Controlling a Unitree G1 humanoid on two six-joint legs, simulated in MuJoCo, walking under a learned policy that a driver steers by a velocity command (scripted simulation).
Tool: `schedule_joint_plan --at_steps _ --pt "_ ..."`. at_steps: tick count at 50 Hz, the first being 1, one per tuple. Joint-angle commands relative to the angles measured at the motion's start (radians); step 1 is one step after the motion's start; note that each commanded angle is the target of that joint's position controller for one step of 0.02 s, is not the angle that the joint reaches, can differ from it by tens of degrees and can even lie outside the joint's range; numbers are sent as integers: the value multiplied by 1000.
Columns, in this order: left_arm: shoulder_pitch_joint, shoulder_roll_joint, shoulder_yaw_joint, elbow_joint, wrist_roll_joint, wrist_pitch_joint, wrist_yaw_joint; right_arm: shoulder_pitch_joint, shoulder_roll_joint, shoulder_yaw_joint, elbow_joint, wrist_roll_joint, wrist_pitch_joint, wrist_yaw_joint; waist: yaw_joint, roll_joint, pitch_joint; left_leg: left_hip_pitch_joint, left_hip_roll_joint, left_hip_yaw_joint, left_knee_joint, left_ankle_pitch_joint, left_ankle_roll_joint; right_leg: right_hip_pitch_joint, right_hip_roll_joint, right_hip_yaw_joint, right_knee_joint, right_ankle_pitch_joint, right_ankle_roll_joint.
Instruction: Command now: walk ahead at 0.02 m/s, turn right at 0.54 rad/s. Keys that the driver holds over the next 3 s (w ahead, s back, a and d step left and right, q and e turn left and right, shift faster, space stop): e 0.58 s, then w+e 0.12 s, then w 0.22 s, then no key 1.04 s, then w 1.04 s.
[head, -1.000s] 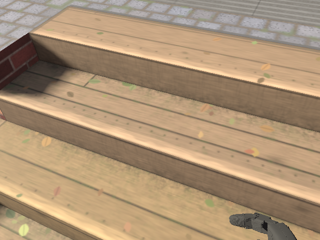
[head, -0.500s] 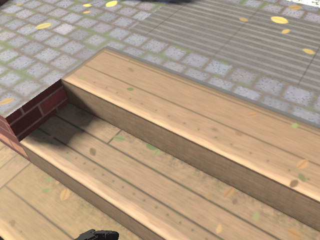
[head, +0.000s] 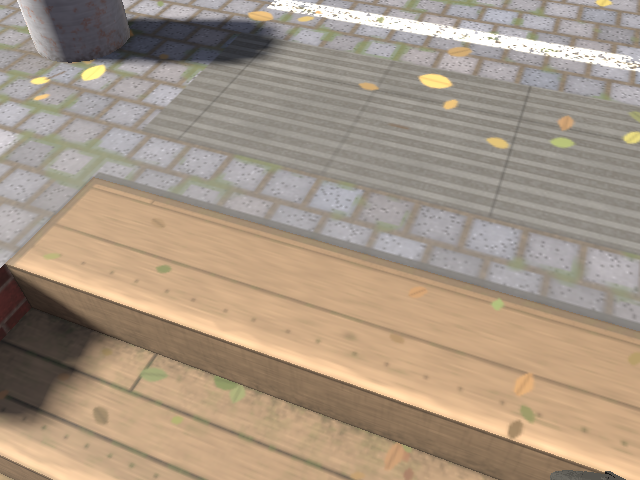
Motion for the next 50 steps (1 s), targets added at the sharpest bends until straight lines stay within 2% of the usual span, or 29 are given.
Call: schedule_joint_plan --at_steps 1,2,3,4,5,6,7,10,12,14,19,22,23,24,25,26,27,28,29,30,32,34,36,39,44,46,48,49,50 --pt "69 -9 1 -84 -2 15 -10 16 -164 -40 -99 5 -58 -8 2 152 -176 397 254 -243 -193 731 298 -46 -37 126 183 64 -21" --pt "95 51 17 -111 27 21 5 63 -228 -70 -121 -24 -60 -2 -26 313 -217 594 479 -616 -257 814 554 -392 52 -3 452 -431 115" --pt "30 165 50 -90 27 32 10 74 -222 -83 -109 -47 -68 -11 -67 25 -136 522 503 -614 -280 683 512 -481 -3 5 753 -362 156" --pt "34 151 52 -76 29 50 20 12 -205 -74 -111 -45 -57 -6 -36 35 -104 412 423 -473 -279 480 405 -486 -31 10 925 -236 156" --pt "58 153 53 -60 30 60 35 -110 -97 -35 -166 -38 -42 -3 -1 53 -80 291 350 -333 -303 356 324 -447 -50 27 961 -98 148" --pt "0 129 53 -84 49 50 46 -128 -27 -4 -183 -15 -34 -4 0 46 -33 240 289 -215 -334 275 284 -439 -56 12 881 -24 127" --pt "-46 100 42 -119 63 41 35 -140 -22 1 -208 0 -26 -17 7 53 -63 220 250 -146 -348 271 279 -399 -72 -72 902 -11 131" --pt "-71 73 29 -121 36 43 3 -69 -65 -11 -231 -15 -19 -36 -35 61 -60 309 218 -29 -373 237 275 -394 -99 -145 753 1 166" --pt "-111 65 21 -140 37 43 -11 4 -97 -21 -215 -15 -25 -35 -68 76 -42 359 245 -6 -377 190 278 -398 -134 -189 598 -14 181" --pt "-89 55 8 -156 42 47 -24 -16 -137 -32 -217 -28 -19 -31 -50 88 -46 326 277 12 -354 256 290 -312 -173 -218 490 -49 170" --pt "-40 43 -23 -203 44 63 -41 -23 -170 -56 -185 -44 -36 -29 -47 96 -57 368 388 5 -288 430 314 -186 -237 -201 224 -87 75" --pt "-17 65 -1 -205 18 42 -43 -40 -175 -65 -153 -35 -31 -28 -33 78 -35 346 368 46 -248 190 255 -62 -183 -276 -62 81 7" --pt "-14 86 15 -200 12 30 -38 -11 -147 -55 -132 -32 -25 -22 -41 71 -41 298 351 66 -229 96 211 37 -147 -296 -140 179 -38" --pt "-1 103 31 -203 17 18 -29 18 -101 -42 -115 -28 -21 -18 -36 32 -54 246 310 107 -165 15 149 135 -150 -254 -203 312 -97" --pt "41 199 57 -195 17 7 -3 35 -15 -23 -167 -22 -21 -28 -70 -187 -132 90 147 259 56 -153 15 334 -328 2 -213 764 -271" --pt "128 259 77 -195 8 -2 4 -56 -53 -20 -246 -5 -36 -43 21 -257 -154 -177 -3 179 213 -397 -77 504 -465 295 -285 786 -419" --pt "194 243 84 -159 41 -21 2 -158 -68 -19 -260 11 -30 -35 89 -223 -127 -335 -3 34 412 -460 -88 547 -465 301 -299 667 -380" --pt "139 232 87 -152 49 -22 -7 -173 -82 -22 -262 9 -19 -31 71 -198 -101 -393 0 -32 651 -424 -80 492 -441 243 -277 608 -324" --pt "69 177 67 -180 45 -13 -10 -121 -138 -46 -220 0 -16 -38 38 -124 -69 -407 22 -81 776 -366 -65 391 -426 187 -262 582 -297" --pt "31 137 48 -182 30 4 -7 -65 -153 -55 -202 -22 -18 -44 -1 -77 -43 -397 34 -103 794 -286 -40 299 -413 181 -304 439 -292" --pt "21 72 19 -176 24 35 3 -4 -112 -42 -171 -49 -17 -37 -37 -74 17 -396 37 -111 770 -126 -11 173 -360 216 -401 -75 -280" --pt "60 90 20 -168 38 38 12 27 -88 -27 -140 -45 -10 -13 -24 -105 27 -487 22 -89 777 -81 -25 205 -360 282 -434 -244 -274" --pt "74 99 17 -159 48 34 8 61 -91 -14 -111 -37 1 15 -13 -128 9 -480 3 -40 921 -70 -33 149 -331 224 -411 -216 -270" --pt "182 107 10 -113 46 26 -4 72 -101 3 -65 -50 10 43 40 -125 19 -602 14 -28 1054 -84 -34 191 -336 248 -370 -159 -299" --pt "418 44 -22 54 69 33 -7 -79 -17 75 -90 -49 -14 31 133 -140 53 -1097 46 -52 1372 -219 75 495 -424 337 -332 -81 -314" --pt "451 3 -41 129 82 39 -3 -145 13 103 -115 -57 -16 31 129 -155 78 -1212 66 -70 1458 -298 128 500 -442 338 -346 -58 -301" --pt "414 -1 -45 165 100 35 11 -187 32 123 -141 -45 -17 32 104 -116 95 -1265 86 -86 1439 -355 158 468 -446 274 -361 5 -262" --pt "359 14 -50 161 112 28 5 -233 11 118 -176 -46 -10 33 62 -55 59 -1116 125 -41 1197 -229 158 363 -403 202 -390 -4 -209" --pt "298 41 -46 131 116 20 0 -252 -1 113 -177 -48 -3 34 35 -63 60 -937 147 -4 1050 -126 155 181 -352 134 -434 -16 -182"
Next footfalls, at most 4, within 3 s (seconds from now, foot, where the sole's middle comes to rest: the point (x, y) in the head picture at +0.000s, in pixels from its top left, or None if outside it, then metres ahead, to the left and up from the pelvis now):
0.48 right None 0.03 -0.12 -0.76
1.12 left None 0.41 0.02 -0.61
1.56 right None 0.34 -0.19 -0.61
2.28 right None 0.36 -0.21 -0.61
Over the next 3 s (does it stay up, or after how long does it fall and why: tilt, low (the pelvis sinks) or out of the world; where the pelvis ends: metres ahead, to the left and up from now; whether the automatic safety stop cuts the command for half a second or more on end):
stays up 0.70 -0.30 0.31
